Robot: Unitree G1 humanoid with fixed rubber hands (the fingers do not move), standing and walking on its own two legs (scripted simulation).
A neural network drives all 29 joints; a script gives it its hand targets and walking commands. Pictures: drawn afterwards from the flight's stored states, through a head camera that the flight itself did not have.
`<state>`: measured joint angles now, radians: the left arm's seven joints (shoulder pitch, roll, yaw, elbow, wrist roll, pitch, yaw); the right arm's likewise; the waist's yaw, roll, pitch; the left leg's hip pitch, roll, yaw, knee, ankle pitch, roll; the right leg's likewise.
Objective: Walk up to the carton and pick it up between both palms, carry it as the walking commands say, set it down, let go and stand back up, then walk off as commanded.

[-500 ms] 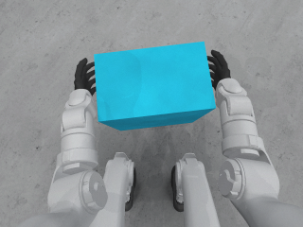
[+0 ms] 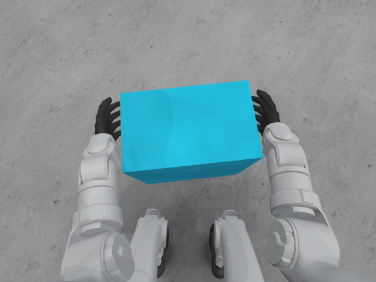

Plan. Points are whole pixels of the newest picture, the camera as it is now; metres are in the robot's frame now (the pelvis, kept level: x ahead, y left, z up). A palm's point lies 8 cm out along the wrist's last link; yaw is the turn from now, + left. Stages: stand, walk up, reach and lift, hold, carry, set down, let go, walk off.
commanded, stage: reach and lift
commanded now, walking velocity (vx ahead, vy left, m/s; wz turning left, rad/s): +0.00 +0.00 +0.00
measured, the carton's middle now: (188, 141) +0.42 +0.01 -0.13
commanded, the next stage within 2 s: none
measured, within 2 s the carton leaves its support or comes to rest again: neither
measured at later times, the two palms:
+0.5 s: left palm (88, 129) +0.39 +0.18 +0.03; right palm (282, 120) +0.42 -0.16 +0.02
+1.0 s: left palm (61, 127) +0.37 +0.19 +0.10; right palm (299, 116) +0.40 -0.16 +0.09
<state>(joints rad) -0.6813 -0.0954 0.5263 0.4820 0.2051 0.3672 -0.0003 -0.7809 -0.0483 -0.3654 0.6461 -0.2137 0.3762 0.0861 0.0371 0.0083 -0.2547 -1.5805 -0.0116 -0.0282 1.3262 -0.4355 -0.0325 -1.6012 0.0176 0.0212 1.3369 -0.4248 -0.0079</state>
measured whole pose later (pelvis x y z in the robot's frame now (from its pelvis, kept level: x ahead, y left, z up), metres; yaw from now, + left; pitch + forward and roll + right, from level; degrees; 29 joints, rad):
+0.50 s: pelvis +0.02 +0.00 +0.07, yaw +0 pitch +31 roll +1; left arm -0.56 -0.14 0.52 0.42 0.27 0.38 -0.05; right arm -0.62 0.02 -0.39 0.54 -0.27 0.39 0.11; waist 0.04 0.00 -0.17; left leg -1.20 -0.01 -0.03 1.02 -0.36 -0.03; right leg -1.22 0.02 0.02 1.03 -0.35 -0.01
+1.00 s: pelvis +0.04 +0.00 +0.13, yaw -1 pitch +19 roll +0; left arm -0.41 -0.17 0.49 0.36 0.30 0.39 -0.07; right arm -0.47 0.07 -0.38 0.46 -0.30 0.40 0.14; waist 0.05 0.02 -0.08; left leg -0.78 0.00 -0.03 0.70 -0.26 -0.02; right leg -0.79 0.02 0.02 0.71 -0.25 -0.01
